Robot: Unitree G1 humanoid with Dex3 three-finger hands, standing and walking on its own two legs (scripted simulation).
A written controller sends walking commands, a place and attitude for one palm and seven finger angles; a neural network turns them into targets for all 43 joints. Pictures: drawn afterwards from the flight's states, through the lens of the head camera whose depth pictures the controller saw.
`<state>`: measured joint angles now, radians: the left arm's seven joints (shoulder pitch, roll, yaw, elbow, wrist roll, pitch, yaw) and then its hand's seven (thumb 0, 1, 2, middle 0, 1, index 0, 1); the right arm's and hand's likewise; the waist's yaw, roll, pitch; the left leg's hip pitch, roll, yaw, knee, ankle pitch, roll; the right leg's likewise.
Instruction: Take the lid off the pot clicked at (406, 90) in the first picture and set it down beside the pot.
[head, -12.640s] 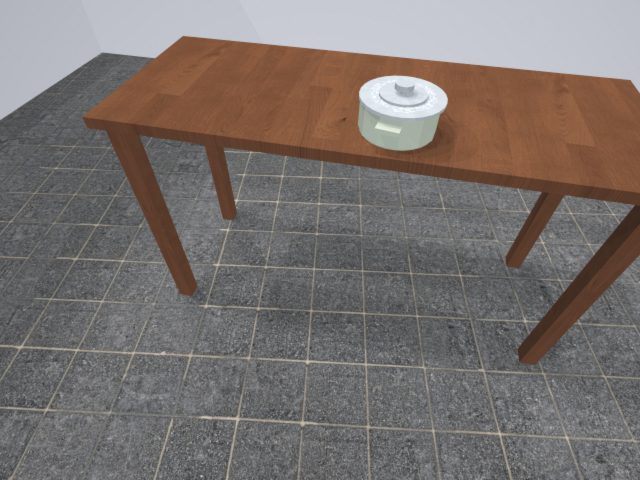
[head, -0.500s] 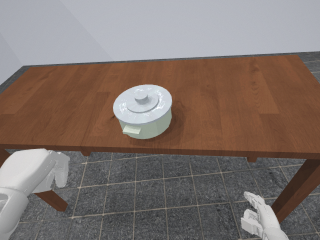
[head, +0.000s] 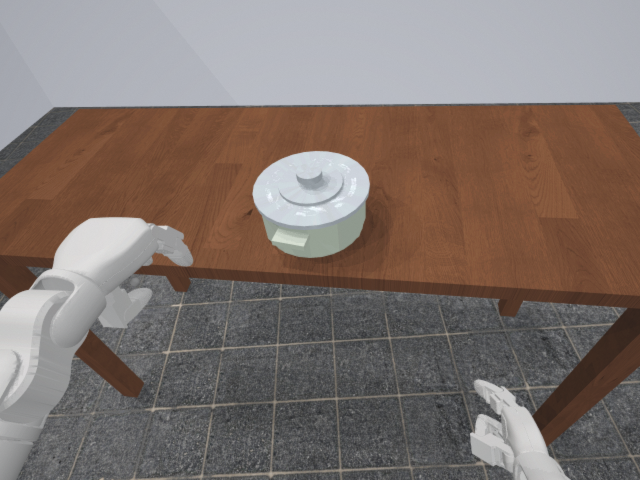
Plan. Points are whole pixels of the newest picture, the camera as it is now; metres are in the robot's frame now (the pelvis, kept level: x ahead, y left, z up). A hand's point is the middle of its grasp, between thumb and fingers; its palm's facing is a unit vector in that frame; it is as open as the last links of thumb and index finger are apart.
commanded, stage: reach forward and open the fingers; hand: left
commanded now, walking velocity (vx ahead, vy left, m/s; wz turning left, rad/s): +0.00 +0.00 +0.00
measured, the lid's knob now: (309, 173) +0.53 +0.09 +0.11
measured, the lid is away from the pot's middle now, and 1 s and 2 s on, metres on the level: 0.00 0.00 0.00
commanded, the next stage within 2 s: move the open hand above the knob in 0.30 s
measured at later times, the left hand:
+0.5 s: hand (133, 249) +0.30 +0.25 +0.17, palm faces -0.07 -0.05 -1.00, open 10.1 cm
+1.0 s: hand (207, 211) +0.37 +0.19 +0.17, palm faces -0.14 -0.03 -0.99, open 10.1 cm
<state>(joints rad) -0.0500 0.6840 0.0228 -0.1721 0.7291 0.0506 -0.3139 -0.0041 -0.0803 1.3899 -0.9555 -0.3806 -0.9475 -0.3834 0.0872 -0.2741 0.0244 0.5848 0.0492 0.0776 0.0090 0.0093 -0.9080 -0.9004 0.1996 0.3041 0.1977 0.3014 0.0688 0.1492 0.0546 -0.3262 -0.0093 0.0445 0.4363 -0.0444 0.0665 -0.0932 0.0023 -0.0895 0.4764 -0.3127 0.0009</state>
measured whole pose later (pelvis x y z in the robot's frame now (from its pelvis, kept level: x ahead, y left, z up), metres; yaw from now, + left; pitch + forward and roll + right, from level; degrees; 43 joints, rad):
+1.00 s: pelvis +0.00 -0.01 -0.01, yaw -1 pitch -3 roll -1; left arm -0.57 0.58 -0.20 0.24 0.81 0.19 -0.39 0.00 -0.34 1.55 -0.87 -0.08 -0.86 -0.08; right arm 0.13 -0.29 0.04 0.64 0.05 0.07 0.01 0.01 -0.91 -0.90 0.20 0.30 0.20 0.30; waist 0.04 0.12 0.02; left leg -0.38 -0.03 0.01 0.49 -0.06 0.05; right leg -0.18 0.00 -0.06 0.60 -0.36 -0.02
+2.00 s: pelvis +0.05 -0.03 +0.00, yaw -2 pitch +3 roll +1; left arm -0.94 0.42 -0.32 0.59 0.83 0.32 -0.41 0.00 -0.34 1.55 -0.87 -0.08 -0.86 -0.08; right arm 0.13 -0.28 0.02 0.66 0.07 0.16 0.04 0.01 -0.91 -0.90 0.20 0.30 0.20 0.30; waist -0.02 0.10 -0.03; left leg -0.42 -0.05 0.02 0.51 -0.15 0.04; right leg -0.21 -0.01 -0.05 0.57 -0.42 -0.03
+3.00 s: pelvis +0.05 -0.02 +0.00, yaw -2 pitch +3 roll +1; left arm -0.96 0.43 -0.31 0.70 0.83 0.32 -0.45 0.00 -0.34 1.55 -0.86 -0.08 -0.86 -0.08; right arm 0.16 -0.30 0.00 0.65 0.08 0.15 0.04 0.01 -0.91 -0.90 0.20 0.30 0.20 0.30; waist -0.04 0.09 -0.02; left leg -0.40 -0.04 0.02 0.49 -0.14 0.04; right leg -0.18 0.00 -0.04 0.53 -0.40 -0.02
